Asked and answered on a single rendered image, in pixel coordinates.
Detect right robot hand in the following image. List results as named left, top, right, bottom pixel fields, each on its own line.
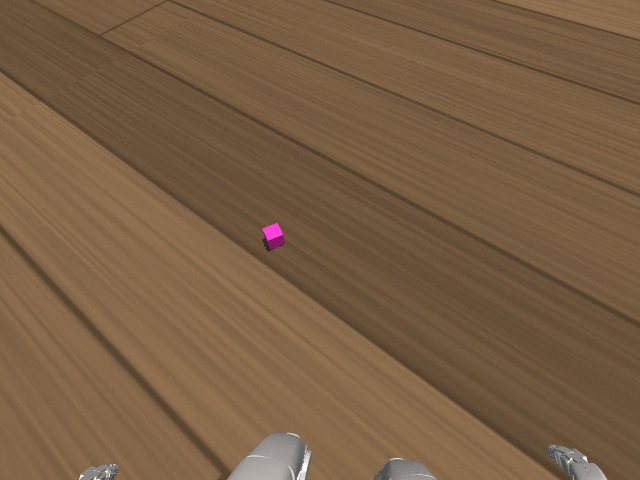
left=546, top=445, right=607, bottom=480

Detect left robot hand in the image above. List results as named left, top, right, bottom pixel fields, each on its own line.
left=79, top=464, right=119, bottom=480

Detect cube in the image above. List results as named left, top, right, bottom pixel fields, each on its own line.
left=263, top=223, right=285, bottom=250

